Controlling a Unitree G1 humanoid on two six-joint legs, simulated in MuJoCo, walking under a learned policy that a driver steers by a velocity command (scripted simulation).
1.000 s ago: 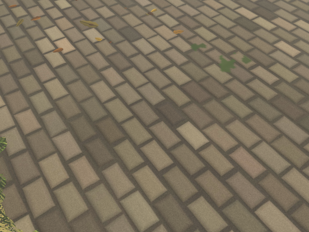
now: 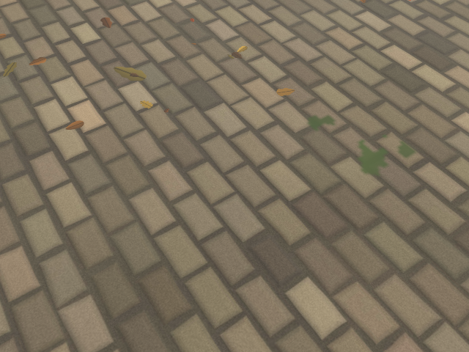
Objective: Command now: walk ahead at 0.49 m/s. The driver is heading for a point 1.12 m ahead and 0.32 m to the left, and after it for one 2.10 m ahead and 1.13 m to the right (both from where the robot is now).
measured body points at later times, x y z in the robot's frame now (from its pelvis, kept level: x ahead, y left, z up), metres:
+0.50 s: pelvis +0.23 +0.05 -0.01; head +0.28 +0.06 +0.44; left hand +0.28 +0.32 -0.15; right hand +0.41 -0.19 -0.12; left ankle +0.34 +0.12 -0.74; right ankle +0.14 -0.10 -0.64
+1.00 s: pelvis +0.30 +0.01 +0.01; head +0.32 -0.01 +0.46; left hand +0.27 +0.31 -0.09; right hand +0.54 -0.19 -0.10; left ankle +0.30 +0.13 -0.68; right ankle +0.34 -0.10 -0.74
